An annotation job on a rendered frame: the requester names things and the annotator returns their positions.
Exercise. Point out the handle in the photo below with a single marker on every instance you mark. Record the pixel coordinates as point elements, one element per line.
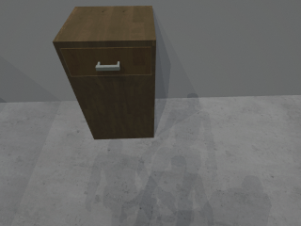
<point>100,67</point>

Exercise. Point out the cabinet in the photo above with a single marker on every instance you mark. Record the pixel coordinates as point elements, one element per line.
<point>115,106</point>

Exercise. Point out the drawer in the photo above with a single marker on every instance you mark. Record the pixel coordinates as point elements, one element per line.
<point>82,61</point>

